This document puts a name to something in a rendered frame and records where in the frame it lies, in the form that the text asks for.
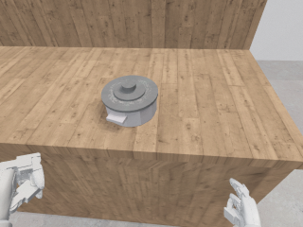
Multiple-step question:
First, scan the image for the lid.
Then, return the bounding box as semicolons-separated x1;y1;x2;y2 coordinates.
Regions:
100;75;158;114

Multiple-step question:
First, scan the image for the table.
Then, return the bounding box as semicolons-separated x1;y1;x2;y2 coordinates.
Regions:
0;0;303;227

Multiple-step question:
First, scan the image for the left robot hand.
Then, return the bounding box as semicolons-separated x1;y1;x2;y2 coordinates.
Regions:
0;152;45;220

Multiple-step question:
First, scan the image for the right robot hand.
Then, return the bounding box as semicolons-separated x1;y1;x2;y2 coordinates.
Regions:
223;178;262;227

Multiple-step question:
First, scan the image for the pot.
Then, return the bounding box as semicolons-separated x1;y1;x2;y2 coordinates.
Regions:
106;99;157;127

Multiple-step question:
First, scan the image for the knob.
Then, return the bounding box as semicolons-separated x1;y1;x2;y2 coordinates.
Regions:
121;79;136;92

